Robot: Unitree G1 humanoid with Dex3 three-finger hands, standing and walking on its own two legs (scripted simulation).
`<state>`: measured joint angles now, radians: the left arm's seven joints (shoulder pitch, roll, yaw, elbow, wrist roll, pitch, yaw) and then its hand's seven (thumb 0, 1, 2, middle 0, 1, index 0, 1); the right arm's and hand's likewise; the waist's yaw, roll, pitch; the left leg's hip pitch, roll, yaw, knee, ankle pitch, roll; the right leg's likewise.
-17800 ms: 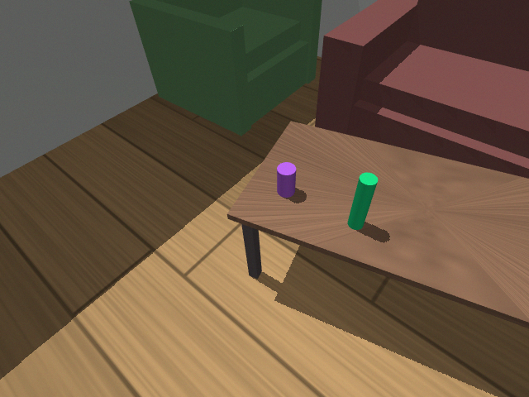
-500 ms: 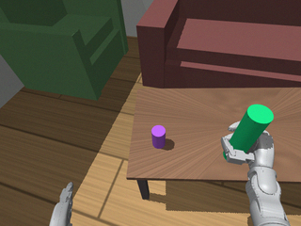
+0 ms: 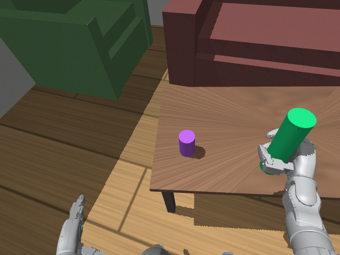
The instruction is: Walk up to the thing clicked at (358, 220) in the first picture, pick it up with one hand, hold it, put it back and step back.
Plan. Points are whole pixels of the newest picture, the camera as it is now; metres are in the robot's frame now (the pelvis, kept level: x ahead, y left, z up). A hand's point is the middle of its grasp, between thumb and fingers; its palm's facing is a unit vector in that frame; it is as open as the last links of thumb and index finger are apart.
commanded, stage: crouch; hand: right
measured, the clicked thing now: (282, 146) +0.36 -0.19 +0.05
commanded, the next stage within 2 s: lower in 1.06 s
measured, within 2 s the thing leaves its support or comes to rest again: neither
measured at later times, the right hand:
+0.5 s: hand (263, 141) +0.45 -0.20 -0.06, palm faces +0.23 +0.97 +0.01, open 6.5 cm
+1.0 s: hand (260, 141) +0.48 -0.20 -0.10, palm faces +0.23 +0.97 +0.00, open 6.5 cm
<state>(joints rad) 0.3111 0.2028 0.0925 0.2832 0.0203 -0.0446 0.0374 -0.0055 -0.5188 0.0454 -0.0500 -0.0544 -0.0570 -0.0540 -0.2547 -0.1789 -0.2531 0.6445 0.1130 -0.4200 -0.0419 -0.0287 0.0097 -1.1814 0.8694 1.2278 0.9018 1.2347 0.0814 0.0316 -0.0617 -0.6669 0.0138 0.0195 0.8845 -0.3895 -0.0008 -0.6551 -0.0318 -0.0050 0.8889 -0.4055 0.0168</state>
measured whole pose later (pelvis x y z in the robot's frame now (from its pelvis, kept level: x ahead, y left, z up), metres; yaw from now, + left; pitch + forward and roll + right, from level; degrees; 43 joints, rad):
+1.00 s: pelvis -0.01 -0.01 -0.09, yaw +2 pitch +26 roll +4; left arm 0.41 0.25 0.07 -0.13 0.10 -0.03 -0.05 -0.01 -0.51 0.05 -0.06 -0.06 -0.07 -0.06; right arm -0.66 -0.43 -0.53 1.09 0.00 -0.57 -0.01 -0.03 0.02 -1.20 0.89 1.21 0.92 1.22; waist 0.27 0.02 -0.15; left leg -1.23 -0.02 0.05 1.28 -0.51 0.00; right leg -1.25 -0.07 0.05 1.36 -0.57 0.01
